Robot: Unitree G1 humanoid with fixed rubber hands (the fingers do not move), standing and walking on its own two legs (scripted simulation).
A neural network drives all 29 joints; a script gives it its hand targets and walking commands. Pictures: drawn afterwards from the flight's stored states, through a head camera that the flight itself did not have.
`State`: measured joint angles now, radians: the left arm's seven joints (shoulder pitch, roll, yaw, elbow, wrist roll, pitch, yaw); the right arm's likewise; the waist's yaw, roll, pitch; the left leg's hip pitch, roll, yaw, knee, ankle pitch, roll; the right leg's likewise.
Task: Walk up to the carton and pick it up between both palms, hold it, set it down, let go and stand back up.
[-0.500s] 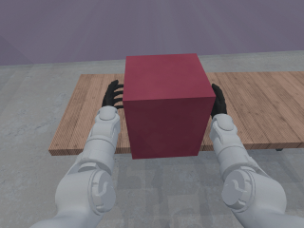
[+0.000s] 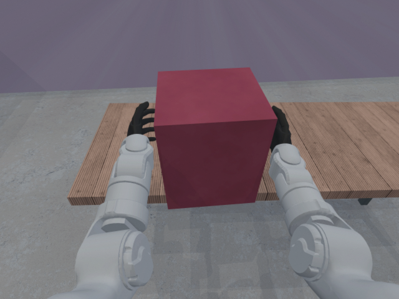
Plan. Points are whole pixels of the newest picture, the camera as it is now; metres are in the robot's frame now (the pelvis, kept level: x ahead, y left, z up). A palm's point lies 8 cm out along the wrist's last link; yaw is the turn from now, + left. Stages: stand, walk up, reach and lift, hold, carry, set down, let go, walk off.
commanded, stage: reach and lift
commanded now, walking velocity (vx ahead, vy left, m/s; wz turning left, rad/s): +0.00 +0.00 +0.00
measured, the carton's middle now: (208, 139) +0.46 -0.03 +0.12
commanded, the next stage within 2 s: none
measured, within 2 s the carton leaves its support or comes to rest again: neither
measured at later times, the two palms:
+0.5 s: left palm (123, 132) +0.39 +0.14 +0.20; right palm (278, 136) +0.38 -0.16 +0.19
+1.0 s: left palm (113, 127) +0.37 +0.15 +0.23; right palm (281, 130) +0.36 -0.15 +0.22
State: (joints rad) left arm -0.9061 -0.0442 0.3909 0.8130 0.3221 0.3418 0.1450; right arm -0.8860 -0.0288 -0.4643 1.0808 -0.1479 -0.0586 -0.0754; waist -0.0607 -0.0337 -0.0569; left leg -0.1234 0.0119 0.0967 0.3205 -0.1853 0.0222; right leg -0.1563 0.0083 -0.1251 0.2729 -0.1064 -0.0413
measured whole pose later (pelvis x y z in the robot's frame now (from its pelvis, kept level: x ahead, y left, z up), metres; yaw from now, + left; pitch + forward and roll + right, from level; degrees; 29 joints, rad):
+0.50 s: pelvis -0.02 +0.00 +0.00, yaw +1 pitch -7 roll +0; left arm -0.93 -0.01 0.41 0.69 0.36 0.50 0.09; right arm -0.92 0.00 -0.38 1.00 -0.07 0.06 -0.12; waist -0.08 -0.07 0.00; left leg -0.04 0.00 0.07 0.32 -0.17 0.02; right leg -0.07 0.00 -0.14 0.29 -0.11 -0.04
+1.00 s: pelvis -0.03 +0.00 +0.00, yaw +2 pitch -10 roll -1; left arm -0.92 0.00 0.38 0.52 0.39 0.67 0.05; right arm -0.92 -0.02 -0.24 0.88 0.06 0.20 -0.16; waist -0.11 -0.08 0.03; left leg 0.01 0.00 0.06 0.35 -0.18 0.03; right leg -0.01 0.00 -0.14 0.28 -0.10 -0.04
